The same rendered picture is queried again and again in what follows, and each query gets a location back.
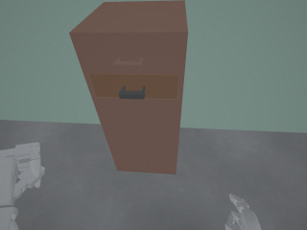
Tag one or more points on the handle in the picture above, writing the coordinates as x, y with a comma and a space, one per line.
127, 66
132, 95

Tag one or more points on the drawer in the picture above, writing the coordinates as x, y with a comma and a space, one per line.
157, 86

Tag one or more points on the robot right hand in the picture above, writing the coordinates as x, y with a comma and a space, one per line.
246, 221

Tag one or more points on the robot left hand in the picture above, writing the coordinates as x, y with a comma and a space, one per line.
26, 159

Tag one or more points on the robot left forearm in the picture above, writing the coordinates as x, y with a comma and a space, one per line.
8, 214

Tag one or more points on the cabinet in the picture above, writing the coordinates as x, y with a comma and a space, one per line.
142, 134

